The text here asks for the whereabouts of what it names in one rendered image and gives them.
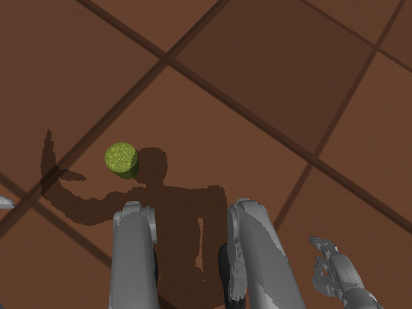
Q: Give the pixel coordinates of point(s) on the right robot arm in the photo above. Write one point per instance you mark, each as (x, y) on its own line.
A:
(359, 298)

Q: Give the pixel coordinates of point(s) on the right robot hand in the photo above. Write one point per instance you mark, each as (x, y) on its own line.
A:
(342, 274)

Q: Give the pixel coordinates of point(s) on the left robot hand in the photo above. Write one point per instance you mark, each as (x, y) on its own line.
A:
(6, 203)

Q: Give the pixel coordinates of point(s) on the right robot foot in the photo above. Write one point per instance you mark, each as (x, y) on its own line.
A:
(224, 270)

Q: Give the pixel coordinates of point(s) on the cup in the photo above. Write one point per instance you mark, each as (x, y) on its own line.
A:
(122, 159)

